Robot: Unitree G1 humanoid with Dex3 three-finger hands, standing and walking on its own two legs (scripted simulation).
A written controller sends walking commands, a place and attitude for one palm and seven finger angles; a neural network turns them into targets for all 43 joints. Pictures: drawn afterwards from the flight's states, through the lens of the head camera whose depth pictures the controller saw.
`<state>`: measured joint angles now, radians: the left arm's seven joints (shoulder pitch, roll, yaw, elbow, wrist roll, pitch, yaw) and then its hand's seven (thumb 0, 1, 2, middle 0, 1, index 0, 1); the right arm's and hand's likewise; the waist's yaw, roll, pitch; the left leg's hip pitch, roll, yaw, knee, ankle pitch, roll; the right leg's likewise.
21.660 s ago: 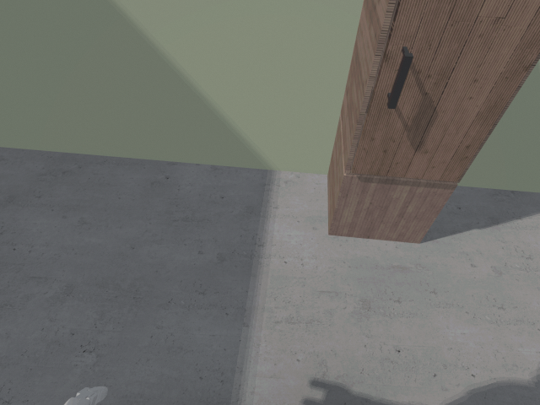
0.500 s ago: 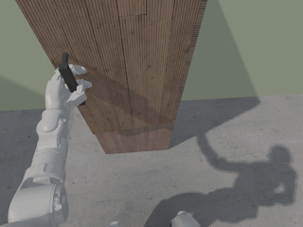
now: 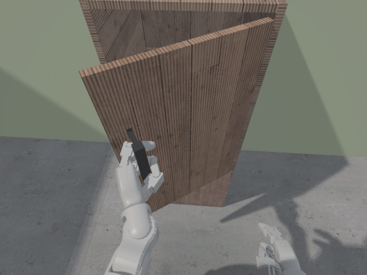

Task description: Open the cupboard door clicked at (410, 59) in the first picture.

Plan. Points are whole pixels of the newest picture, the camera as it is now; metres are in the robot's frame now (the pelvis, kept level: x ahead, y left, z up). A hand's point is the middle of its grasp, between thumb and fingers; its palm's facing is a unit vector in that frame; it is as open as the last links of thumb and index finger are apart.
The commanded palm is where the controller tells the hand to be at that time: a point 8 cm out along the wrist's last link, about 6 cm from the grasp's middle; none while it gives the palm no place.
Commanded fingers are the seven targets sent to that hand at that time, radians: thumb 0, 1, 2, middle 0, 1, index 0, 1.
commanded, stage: pull the door open along its arc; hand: left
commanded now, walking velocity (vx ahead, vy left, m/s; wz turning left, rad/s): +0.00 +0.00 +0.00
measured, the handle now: (140, 159) +0.34 +0.12 +0.07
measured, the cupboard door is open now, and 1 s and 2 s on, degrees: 33 39 42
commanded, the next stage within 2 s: open thumb and fingers to let go in 0.28 s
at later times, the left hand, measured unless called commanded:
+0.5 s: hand (167, 188) +0.27 +0.05 +0.07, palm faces +0.38 -0.92 -0.04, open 6.1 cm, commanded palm +0.22 +0.09 +0.07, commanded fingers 0.00 0.41 0.69 -0.37 -1.30 -0.37 -1.30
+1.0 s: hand (163, 186) +0.28 +0.06 +0.07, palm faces +0.35 -0.94 -0.02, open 13.8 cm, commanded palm +0.23 +0.09 +0.07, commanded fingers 0.00 -0.50 0.30 -0.22 -0.70 -0.22 -0.70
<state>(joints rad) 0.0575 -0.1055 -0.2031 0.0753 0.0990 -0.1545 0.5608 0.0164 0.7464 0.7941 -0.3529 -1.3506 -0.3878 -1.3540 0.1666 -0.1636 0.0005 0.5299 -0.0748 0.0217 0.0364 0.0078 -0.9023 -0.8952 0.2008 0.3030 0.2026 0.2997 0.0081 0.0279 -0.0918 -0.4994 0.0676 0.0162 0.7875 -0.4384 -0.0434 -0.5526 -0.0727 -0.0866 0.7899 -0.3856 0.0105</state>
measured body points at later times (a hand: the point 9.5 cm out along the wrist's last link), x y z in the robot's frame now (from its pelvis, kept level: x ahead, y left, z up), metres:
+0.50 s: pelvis +0.00 -0.03 +0.00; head +0.02 -0.06 +0.44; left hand +0.25 +0.10 +0.08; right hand +0.19 -0.24 -0.10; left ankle -0.03 +0.15 -0.71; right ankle +0.00 -0.13 -0.71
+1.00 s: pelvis -0.03 +0.00 +0.00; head +0.00 -0.02 +0.44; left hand +0.25 +0.11 +0.08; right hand +0.15 -0.22 -0.10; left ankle -0.03 +0.15 -0.71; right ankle +0.00 -0.13 -0.71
